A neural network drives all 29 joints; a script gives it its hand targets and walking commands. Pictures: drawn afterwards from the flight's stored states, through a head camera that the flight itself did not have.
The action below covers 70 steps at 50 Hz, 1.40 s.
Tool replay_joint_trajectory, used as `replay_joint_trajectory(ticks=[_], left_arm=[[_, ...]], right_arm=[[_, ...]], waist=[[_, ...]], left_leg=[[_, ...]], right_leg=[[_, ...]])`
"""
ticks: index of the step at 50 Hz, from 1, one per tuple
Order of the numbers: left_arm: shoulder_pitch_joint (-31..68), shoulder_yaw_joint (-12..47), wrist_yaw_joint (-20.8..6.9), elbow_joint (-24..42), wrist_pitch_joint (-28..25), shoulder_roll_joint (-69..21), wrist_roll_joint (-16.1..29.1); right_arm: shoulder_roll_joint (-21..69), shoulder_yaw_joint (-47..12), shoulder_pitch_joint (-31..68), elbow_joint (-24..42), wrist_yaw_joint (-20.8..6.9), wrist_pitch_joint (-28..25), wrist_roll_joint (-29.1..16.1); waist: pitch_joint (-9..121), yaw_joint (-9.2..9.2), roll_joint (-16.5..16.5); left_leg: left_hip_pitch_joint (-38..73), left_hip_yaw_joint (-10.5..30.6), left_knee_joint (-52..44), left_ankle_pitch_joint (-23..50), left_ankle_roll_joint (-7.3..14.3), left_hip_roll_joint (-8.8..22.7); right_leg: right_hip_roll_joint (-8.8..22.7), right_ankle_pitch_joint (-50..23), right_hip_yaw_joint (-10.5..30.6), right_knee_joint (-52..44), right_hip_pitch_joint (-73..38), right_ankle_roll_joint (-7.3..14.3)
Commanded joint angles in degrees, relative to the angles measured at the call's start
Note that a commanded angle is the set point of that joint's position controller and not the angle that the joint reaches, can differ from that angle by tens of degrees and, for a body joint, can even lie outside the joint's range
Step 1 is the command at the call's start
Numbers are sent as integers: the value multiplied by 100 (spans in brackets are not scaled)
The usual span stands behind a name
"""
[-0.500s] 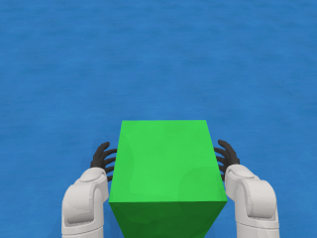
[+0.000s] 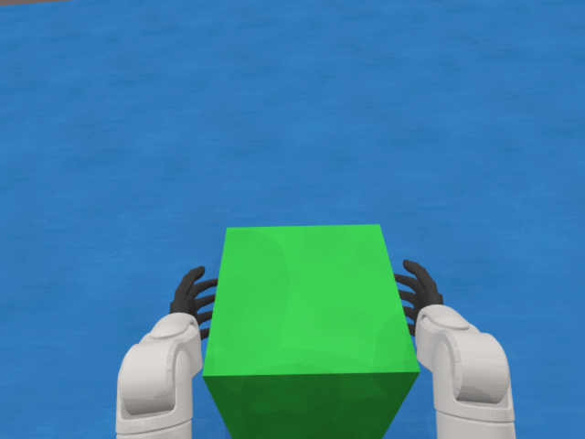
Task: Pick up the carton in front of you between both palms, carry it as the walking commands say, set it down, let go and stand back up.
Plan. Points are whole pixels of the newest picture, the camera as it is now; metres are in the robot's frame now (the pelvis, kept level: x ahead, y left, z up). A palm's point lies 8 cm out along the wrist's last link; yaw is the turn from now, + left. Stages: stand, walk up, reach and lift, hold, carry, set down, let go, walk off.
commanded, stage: carry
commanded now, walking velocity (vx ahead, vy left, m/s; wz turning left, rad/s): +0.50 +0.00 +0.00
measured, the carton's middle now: (305, 338) +0.27 +0.00 -0.02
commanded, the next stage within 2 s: none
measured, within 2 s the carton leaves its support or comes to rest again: neither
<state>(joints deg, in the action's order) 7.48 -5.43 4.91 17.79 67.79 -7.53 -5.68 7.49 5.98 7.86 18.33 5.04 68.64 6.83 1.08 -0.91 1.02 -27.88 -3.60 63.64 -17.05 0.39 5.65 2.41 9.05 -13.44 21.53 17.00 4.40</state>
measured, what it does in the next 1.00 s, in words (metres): walks ahead: left foot, then right foot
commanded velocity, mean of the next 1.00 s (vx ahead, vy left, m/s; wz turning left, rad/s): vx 0.45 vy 0.00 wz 0.00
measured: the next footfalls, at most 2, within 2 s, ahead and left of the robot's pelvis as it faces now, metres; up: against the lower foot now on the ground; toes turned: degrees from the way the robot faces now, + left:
left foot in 0.32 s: +0.42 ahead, +0.12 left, +0.00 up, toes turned +9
right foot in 0.82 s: +0.75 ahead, -0.11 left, +0.00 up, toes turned -14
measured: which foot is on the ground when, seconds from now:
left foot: up 0.00-0.30, down 0.32-0.86, up 0.88-1.00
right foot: down 0.00-0.36, up 0.38-0.80, down 0.82-1.00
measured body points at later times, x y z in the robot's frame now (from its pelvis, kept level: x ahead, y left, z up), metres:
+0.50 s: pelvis +0.34 +0.05 +0.00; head +0.37 +0.06 +0.45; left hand +0.63 +0.17 +0.05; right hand +0.61 -0.13 +0.06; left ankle +0.38 +0.11 -0.75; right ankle +0.24 -0.08 -0.65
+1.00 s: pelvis +0.68 -0.04 +0.00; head +0.71 -0.05 +0.45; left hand +0.95 +0.11 +0.05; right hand +0.96 -0.19 +0.04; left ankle +0.59 +0.11 -0.65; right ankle +0.72 -0.10 -0.75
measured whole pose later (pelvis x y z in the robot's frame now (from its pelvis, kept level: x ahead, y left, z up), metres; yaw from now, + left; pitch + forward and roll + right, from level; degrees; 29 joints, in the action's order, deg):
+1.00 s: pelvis +0.68 -0.04 +0.00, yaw +0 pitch +4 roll +1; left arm 7.6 -5.2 4.7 18.3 67.7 -7.6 -5.9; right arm 7.5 6.1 7.8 19.1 5.0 68.7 6.7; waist 0.1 -0.9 1.1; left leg -26.0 -3.3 64.3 -18.6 0.4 5.2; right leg 2.4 8.9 -13.5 22.5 17.9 4.4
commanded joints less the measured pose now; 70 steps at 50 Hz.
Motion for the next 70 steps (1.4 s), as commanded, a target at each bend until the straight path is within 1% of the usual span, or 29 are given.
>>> replay_joint_trajectory(ticks=[1,6,12,14,16,17,18,19,22,24,27,32,37,40,41,42,43,44,47,50,56,60,62,63,64,65,66,67,70], left_arm=[[2385,4112,-1598,623,-162,-5673,2362],[2193,4101,-1598,876,-163,-5280,2339],[2116,3934,-1459,956,100,-4701,2175],[2154,3912,-1430,916,191,-4587,2140],[2302,3933,-1421,932,277,-4512,2158],[2449,3960,-1420,940,317,-4460,2177],[2592,4046,-1412,1067,369,-4529,2213],[2627,4034,-1427,905,354,-4606,2193],[2803,4155,-1468,765,174,-5235,2264],[2777,4196,-1441,771,67,-5450,2265],[2561,4222,-1353,787,-36,-5503,2156],[2456,4208,-1264,947,52,-5212,2121],[2428,4139,-1333,822,239,-4930,2166],[2447,4075,-1387,696,287,-4908,2189],[2387,4023,-1405,599,285,-4914,2183],[2332,3973,-1422,555,285,-4897,2180],[2376,3914,-1461,324,212,-4857,2122],[2252,3949,-1477,256,161,-5098,2182],[2587,4069,-1513,577,-22,-5595,2318],[2474,4136,-1549,727,-148,-5710,2361],[2008,4053,-1595,951,-190,-5306,2299],[1923,3947,-1493,1064,-53,-4960,2148],[1940,3891,-1453,982,49,-4774,2078],[1958,3878,-1435,914,103,-4675,2056],[2090,3925,-1417,929,183,-4585,2060],[2145,3963,-1404,906,264,-4510,2061],[2223,4024,-1412,895,300,-4564,2083],[2324,4073,-1431,797,298,-4697,2122],[2715,4191,-1471,811,192,-5118,2286]], right_arm=[[5709,-4385,2418,535,-1414,-286,-2300],[5456,-4432,2283,825,-1338,-293,-2276],[4827,-4271,2328,1008,-1350,41,-2356],[4698,-4192,2335,927,-1375,147,-2367],[4618,-4060,2255,756,-1397,208,-2318],[4583,-3984,2219,719,-1415,236,-2293],[4597,-3931,2298,512,-1445,191,-2261],[4808,-3949,2207,419,-1459,177,-2330],[5324,-4066,2600,630,-1497,47,-2441],[5486,-4128,2704,726,-1521,-27,-2504],[5409,-4149,2576,832,-1567,-68,-2552],[4999,-4046,2359,910,-1552,19,-2489],[4749,-3924,2179,667,-1503,157,-2287],[4739,-3965,2322,615,-1496,196,-2279],[4725,-3986,2354,614,-1495,204,-2285],[4694,-3981,2417,593,-1498,203,-2288],[4831,-4082,2515,727,-1484,233,-2328],[4832,-4106,2621,678,-1506,192,-2329],[5440,-4259,2717,598,-1528,-44,-2412],[5660,-4355,2478,619,-1456,-235,-2363],[5468,-4482,2185,965,-1320,-324,-2297],[5057,-4425,2305,1212,-1341,-112,-2396],[4859,-4336,2204,1093,-1392,18,-2383],[4720,-4259,2193,997,-1420,89,-2362],[4632,-4141,2191,840,-1446,134,-2317],[4619,-4035,1990,573,-1469,143,-2273],[4696,-3954,1848,432,-1475,131,-2262],[4846,-3923,1898,376,-1479,120,-2249],[5253,-3957,2285,452,-1489,48,-2280]], waist=[[2001,22,-830],[1478,-3,-874],[850,-30,-981],[966,-1,-1074],[1597,187,-662],[2022,305,92],[2457,270,1668],[2295,235,1544],[2114,197,185],[2137,150,397],[1905,138,583],[1381,172,651],[866,195,809],[1173,70,856],[1554,-13,568],[1967,-132,-9],[2482,-92,-1720],[2309,-88,-1788],[2092,9,-381],[2089,34,-727],[1845,46,-1124],[1636,-12,-1112],[1520,82,-696],[1624,81,-475],[2111,97,321],[2523,190,949],[2545,198,1088],[2520,162,911],[2421,97,758]], left_leg=[[-694,-8,-595,418,-60,176],[-1144,-416,-2025,1109,-213,103],[-547,-806,-3464,1724,28,-189],[178,-932,-3670,1631,133,-341],[2159,-1269,-3958,1203,139,-674],[3323,253,-4177,323,324,438],[4644,2882,-4713,-198,1211,1868],[4426,3238,-5141,900,1283,1923],[3582,1442,-4853,2441,853,1498],[3222,873,-5105,1928,640,1296],[3193,421,-5414,1692,703,1166],[3457,-136,-5492,2249,699,897],[3562,-464,-5337,3049,523,828],[3429,-896,-4206,4233,252,716],[2978,-1095,-3146,4150,107,464],[1985,-994,-1773,2660,-21,341],[0,-666,59,655,-296,-412],[-742,78,926,-925,-164,-597],[-764,420,748,-274,87,168],[-311,62,-314,101,-12,96],[-104,-523,-2505,947,-188,-305],[518,-770,-3578,1903,-172,-420],[1564,-899,-4659,2976,-183,-407],[2385,-606,-4566,3857,-143,-52],[3546,246,-3722,6496,295,942],[4325,863,-3542,7315,908,1512],[4125,1142,-3862,6893,1124,1620],[3986,1056,-4066,6183,1058,1503],[3224,370,-4235,4106,531,1005]], right_leg=[[1466,-1165,1379,-1055,-2155,213],[1242,-1589,908,-1189,-2452,277],[1150,-2374,493,-1086,-2499,149],[1130,-3297,317,-538,-2545,9],[753,-3293,-86,1244,-1833,-267],[576,-1649,45,2596,-705,-432],[-194,661,330,4372,1209,-648],[-221,1780,1060,5200,1825,-527],[459,1035,1413,4896,1879,-269],[496,625,1235,4265,1594,-326],[455,338,943,3391,1818,-479],[364,-351,521,1832,2089,-603],[132,-875,183,764,1669,-387],[-189,-782,-142,358,226,-281],[-400,-413,-326,247,-918,-287],[466,238,764,171,-2062,-237],[2121,1145,3626,-429,-3486,694],[2253,28,4302,-976,-3322,858],[1810,-2172,2317,-542,-2493,398],[1512,-3090,1261,-601,-2145,132],[1119,-4413,294,-465,-2224,87],[978,-3672,120,-97,-2128,-63],[779,-2947,3,607,-1668,-332],[686,-2266,110,941,-1148,-479],[484,-539,304,1668,-390,-700],[251,1408,635,1976,336,-763],[181,2347,821,2109,464,-685],[199,2514,992,1775,424,-617],[218,1395,840,258,-363,-592]])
